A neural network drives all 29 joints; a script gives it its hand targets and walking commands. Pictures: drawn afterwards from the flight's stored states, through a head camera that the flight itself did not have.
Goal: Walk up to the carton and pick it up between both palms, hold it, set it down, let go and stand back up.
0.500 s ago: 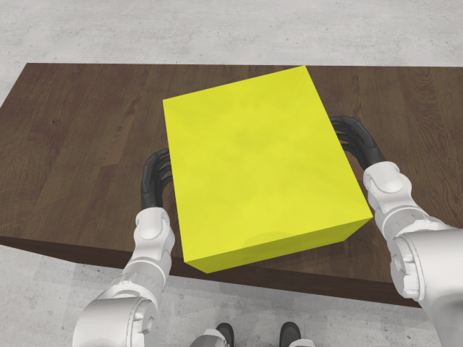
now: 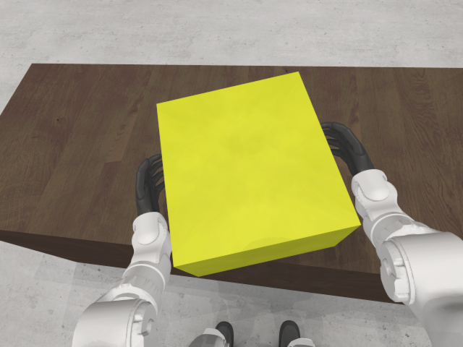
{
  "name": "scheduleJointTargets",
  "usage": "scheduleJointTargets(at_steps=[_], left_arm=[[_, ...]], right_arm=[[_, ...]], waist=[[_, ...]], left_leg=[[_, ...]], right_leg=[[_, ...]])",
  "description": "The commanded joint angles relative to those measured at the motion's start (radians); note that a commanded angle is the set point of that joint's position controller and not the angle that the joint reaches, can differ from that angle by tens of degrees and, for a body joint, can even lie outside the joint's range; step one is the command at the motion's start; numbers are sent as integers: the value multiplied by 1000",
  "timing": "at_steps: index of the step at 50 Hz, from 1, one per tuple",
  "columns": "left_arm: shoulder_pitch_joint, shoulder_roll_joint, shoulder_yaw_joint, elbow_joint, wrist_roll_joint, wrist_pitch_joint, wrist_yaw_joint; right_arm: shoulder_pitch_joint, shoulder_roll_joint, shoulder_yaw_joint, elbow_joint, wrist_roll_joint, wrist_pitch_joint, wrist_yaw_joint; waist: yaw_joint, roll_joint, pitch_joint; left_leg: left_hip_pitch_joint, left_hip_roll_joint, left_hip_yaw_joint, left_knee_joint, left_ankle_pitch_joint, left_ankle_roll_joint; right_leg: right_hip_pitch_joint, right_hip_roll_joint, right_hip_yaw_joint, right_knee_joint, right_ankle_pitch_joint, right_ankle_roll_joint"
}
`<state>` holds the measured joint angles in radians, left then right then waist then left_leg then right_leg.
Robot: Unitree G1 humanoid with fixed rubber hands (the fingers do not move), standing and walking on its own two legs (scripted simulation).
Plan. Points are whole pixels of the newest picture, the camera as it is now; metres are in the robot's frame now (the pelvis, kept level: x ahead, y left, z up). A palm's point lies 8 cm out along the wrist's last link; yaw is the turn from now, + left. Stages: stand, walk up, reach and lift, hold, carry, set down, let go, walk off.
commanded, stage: reach and lift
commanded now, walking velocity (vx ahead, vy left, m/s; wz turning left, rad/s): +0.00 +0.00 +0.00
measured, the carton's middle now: (247, 176) +0.43 +0.06 -0.06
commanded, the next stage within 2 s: none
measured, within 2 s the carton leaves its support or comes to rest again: leaves its support in 0.30 s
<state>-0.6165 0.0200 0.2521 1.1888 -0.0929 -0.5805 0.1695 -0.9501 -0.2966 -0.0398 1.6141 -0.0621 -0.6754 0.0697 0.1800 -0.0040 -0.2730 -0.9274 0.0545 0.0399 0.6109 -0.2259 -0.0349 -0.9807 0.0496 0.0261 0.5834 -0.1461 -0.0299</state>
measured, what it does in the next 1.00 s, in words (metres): stands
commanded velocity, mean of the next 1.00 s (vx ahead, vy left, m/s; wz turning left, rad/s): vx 0.00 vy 0.00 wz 0.00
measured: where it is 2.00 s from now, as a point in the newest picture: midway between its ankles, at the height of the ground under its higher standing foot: outside the picture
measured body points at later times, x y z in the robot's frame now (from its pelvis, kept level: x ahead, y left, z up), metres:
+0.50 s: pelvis +0.00 +0.00 +0.00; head +0.09 -0.01 +0.44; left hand +0.35 +0.22 -0.01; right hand +0.45 -0.14 +0.03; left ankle +0.01 +0.14 -0.71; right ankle +0.04 -0.09 -0.71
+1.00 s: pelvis +0.01 +0.02 +0.02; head +0.03 +0.01 +0.47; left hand +0.38 +0.24 +0.07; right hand +0.45 -0.13 +0.11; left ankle +0.01 +0.14 -0.71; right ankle +0.04 -0.09 -0.71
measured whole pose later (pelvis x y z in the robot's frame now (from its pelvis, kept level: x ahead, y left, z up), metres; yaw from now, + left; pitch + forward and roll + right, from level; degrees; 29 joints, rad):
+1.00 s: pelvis +0.01 +0.02 +0.02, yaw +2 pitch +16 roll +0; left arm -0.64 0.10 0.12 1.09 -0.26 -0.21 0.16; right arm -0.83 -0.26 0.02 1.26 0.15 -0.16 0.07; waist 0.06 0.00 -0.27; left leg -0.56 0.02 0.01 0.51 -0.22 -0.02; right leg -0.60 0.01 0.00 0.48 -0.16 -0.02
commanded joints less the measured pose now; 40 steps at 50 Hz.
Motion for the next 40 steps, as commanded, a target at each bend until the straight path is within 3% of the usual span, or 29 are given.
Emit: scheduleJointTargets(at_steps=[1,3,4,5,6,8,9,11,14,15,16,17,18,19,20,21,22,23,25,26,28,29,30,31,32,34,38,39,40], left_arm=[[-582,-486,-273,-125,101,-70,-156],[-558,-487,-275,-110,99,-58,-156],[-575,-522,-337,-144,67,-54,-150],[-601,-511,-326,-148,74,-54,-154],[-607,-519,-362,-177,47,-49,-152],[-622,-533,-381,-227,57,-42,-146],[-573,-547,-380,-231,43,-39,-150],[-562,-533,-361,-219,57,-24,-151],[-588,-539,-405,-255,30,-5,-151],[-601,-553,-401,-287,42,-7,-147],[-621,-562,-422,-337,24,-4,-143],[-598,-533,-382,-304,33,0,-152],[-589,-566,-430,-376,-1,1,-150],[-594,-575,-427,-344,32,8,-142],[-632,-552,-429,-340,8,11,-158],[-700,-585,-474,-458,0,13,-139],[-662,-575,-452,-357,3,31,-146],[-689,-548,-471,-437,-11,33,-152],[-736,-550,-428,-343,5,49,-165],[-726,-519,-413,-302,7,60,-173],[-828,-532,-419,-323,2,82,-167],[-846,-506,-426,-310,-16,93,-171],[-886,-528,-449,-361,-15,92,-163],[-920,-518,-443,-342,-19,109,-167],[-891,-541,-461,-358,-31,121,-157],[-875,-530,-470,-304,-53,157,-169],[-917,-522,-466,-325,-66,197,-176],[-898,-511,-436,-270,-51,220,-182],[-921,-553,-489,-365,-83,227,-174]], right_arm=[[-467,550,53,-188,-130,-38,83],[-442,540,39,-147,-134,-22,78],[-423,558,36,-156,-125,-26,75],[-429,566,27,-160,-134,-15,81],[-479,570,56,-226,-122,-13,82],[-441,581,80,-195,-106,0,75],[-440,617,139,-285,-74,9,75],[-398,631,147,-303,-69,40,74],[-406,613,129,-288,-65,60,76],[-418,651,181,-361,-22,57,70],[-409,657,169,-340,-37,68,74],[-380,664,212,-372,-19,92,66],[-389,718,243,-436,1,99,58],[-397,682,227,-442,5,89,61],[-353,714,213,-430,0,118,51],[-397,708,217,-440,41,115,59],[-357,717,223,-404,33,148,60],[-319,701,221,-416,50,156,50],[-437,718,202,-482,26,186,66],[-407,724,212,-485,47,197,62],[-461,741,195,-483,48,231,78],[-371,747,183,-399,65,259,68],[-385,756,175,-364,70,273,79],[-407,746,147,-402,61,286,85],[-429,741,164,-441,77,280,97],[-426,776,188,-543,112,310,81],[-431,731,128,-499,112,382,93],[-417,740,131,-511,114,400,89],[-464,735,148,-571,146,408,100]], waist=[[-73,-164,-718],[-98,-155,-678],[-138,-141,-703],[-135,-132,-687],[-127,-158,-743],[-138,-105,-783],[-114,-126,-789],[-114,-123,-757],[-162,-82,-777],[-121,-80,-790],[-149,-73,-846],[-130,-124,-793],[-144,-107,-844],[-145,-71,-860],[-193,-107,-787],[-177,-25,-819],[-175,-66,-744],[-185,-44,-711],[-145,-73,-659],[-145,-120,-579],[-147,-68,-557],[-172,-49,-470],[-159,-32,-509],[-175,-43,-439],[-138,-39,-526],[-178,-71,-486],[-202,-26,-381],[-200,-35,-327],[-199,-34,-411]], left_leg=[[128,-54,64,-50,191,22],[119,-61,73,-55,179,18],[148,-54,55,-54,201,12],[146,-59,48,-53,179,17],[141,-63,50,-31,216,18],[187,-62,42,-29,262,-1],[176,-68,41,-14,265,10],[152,-75,32,-28,236,12],[211,-74,17,-9,272,1],[206,-86,17,-2,302,0],[192,-77,2,15,319,-1],[184,-94,20,9,307,3],[204,-93,7,3,337,3],[213,-92,-2,9,355,-12],[201,-100,7,1,286,4],[246,-95,-13,-7,325,-14],[249,-92,-7,-3,287,1],[276,-105,-8,-32,255,-4],[242,-98,6,-52,160,11],[204,-111,7,-65,93,23],[217,-103,7,-94,52,18],[224,-111,5,-113,-2,18],[260,-107,1,-116,20,9],[263,-98,2,-126,-19,15],[306,-92,6,-125,33,7],[315,-106,7,-122,4,19],[371,-105,-23,-162,-13,12],[367,-114,-20,-166,-31,21],[422,-96,-41,-177,20,12]], right_leg=[[713,-17,-46,-2,279,44],[716,-18,-48,1,293,44],[711,-8,-54,-2,325,39],[683,-17,-51,-18,250,35],[713,-11,-52,12,334,39],[721,3,-59,22,390,36],[771,-4,-40,28,418,46],[802,-15,-33,32,432,50],[780,-5,-45,35,453,39],[840,-6,-28,40,495,41],[817,6,-46,66,501,45],[871,-11,-19,59,559,53],[884,-3,-22,53,600,60],[869,5,-32,62,581,46],[883,-9,-21,43,539,62],[874,2,-33,45,505,47],[838,1,-24,29,460,52],[856,-11,-21,-8,388,47],[829,-27,-19,-25,264,50],[865,-40,-3,-41,199,59],[814,-41,-7,-50,139,42],[813,-49,2,-73,82,47],[788,-33,-9,-68,60,35],[752,-43,-22,-84,-8,43],[752,-30,-24,-91,-6,31],[788,-44,-23,-112,1,40],[760,-41,-38,-148,-76,27],[767,-48,-28,-163,-80,31],[747,-19,-54,-158,-29,15]])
